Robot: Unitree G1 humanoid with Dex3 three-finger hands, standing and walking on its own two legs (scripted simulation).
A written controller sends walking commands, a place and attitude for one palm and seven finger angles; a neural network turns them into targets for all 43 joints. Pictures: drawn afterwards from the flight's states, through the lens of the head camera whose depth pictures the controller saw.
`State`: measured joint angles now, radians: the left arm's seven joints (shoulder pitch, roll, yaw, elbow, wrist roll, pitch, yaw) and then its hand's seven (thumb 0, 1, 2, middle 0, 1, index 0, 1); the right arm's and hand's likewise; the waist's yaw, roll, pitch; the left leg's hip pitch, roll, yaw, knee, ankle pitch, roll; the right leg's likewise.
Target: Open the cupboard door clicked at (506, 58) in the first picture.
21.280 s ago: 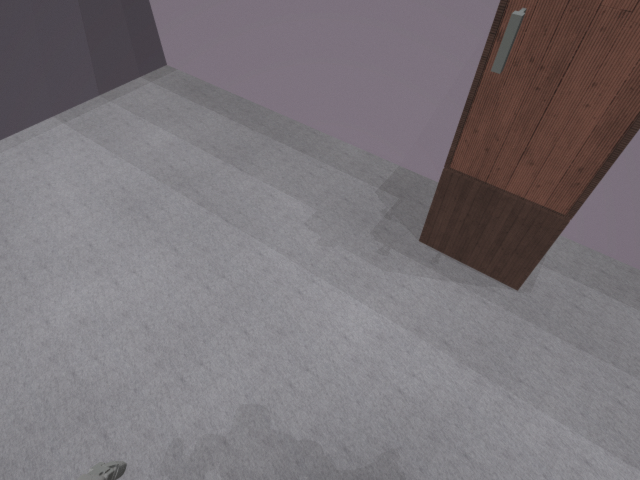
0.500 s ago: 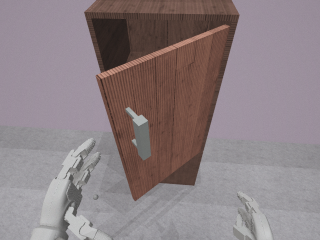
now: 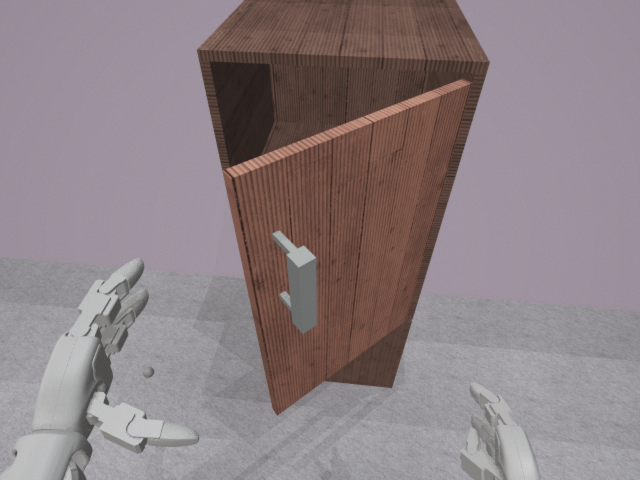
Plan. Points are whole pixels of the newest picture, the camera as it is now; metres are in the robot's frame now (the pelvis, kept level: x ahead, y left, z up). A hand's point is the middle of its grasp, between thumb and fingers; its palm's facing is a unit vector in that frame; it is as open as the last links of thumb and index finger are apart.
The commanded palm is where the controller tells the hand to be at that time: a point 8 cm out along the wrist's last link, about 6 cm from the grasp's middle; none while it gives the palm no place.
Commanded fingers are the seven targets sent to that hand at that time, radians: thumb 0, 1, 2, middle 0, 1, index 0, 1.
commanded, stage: draw the hand back to the body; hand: left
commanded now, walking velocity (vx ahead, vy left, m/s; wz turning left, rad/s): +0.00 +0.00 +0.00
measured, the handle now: (293, 282) +0.33 +0.08 +0.09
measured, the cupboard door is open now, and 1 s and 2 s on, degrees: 43 43 43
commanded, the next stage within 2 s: step back with the hand held close in 0.98 s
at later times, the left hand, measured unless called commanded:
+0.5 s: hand (97, 323) +0.21 +0.25 +0.16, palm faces +0.40 -0.83 -0.38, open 10.3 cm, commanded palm +0.16 +0.29 +0.18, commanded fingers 0.00 0.76 0.84 -0.19 -0.30 -0.19 -0.30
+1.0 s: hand (90, 319) +0.21 +0.25 +0.16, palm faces +0.44 -0.81 -0.38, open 7.4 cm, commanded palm +0.16 +0.29 +0.18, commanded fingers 0.00 0.90 0.90 -0.20 -0.30 -0.20 -0.30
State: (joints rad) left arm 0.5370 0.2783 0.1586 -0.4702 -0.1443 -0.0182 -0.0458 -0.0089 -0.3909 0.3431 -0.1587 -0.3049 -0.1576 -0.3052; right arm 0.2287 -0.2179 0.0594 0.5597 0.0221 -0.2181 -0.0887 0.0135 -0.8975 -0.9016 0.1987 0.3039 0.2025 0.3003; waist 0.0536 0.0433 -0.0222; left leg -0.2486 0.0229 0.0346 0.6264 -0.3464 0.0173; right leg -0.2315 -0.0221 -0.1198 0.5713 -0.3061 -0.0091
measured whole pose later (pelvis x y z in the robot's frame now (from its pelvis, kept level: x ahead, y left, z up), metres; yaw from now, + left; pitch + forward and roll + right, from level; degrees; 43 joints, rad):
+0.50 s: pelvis +0.02 +0.00 +0.02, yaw -1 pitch -4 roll -1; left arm 0.49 0.31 0.28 -0.42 -0.05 -0.07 0.12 0.01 0.42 0.69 -0.19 -0.31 -0.19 -0.31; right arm 0.18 -0.21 0.03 0.63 -0.01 -0.11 -0.07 0.01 -0.90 -0.90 0.20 0.30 0.20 0.30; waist 0.07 0.05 0.04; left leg -0.07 0.01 0.06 0.41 -0.27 0.02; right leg -0.07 -0.02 -0.10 0.37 -0.23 0.00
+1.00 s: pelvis +0.02 -0.01 +0.02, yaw -1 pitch -5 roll -1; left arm 0.46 0.32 0.32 -0.39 -0.06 -0.08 0.12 0.02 0.89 0.89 -0.21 -0.31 -0.21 -0.31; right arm 0.18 -0.22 0.01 0.64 0.00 -0.10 -0.07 0.01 -0.90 -0.90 0.20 0.30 0.20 0.30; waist 0.07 0.05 0.04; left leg -0.06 0.02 0.05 0.39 -0.25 0.01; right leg -0.06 -0.01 -0.10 0.35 -0.22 -0.01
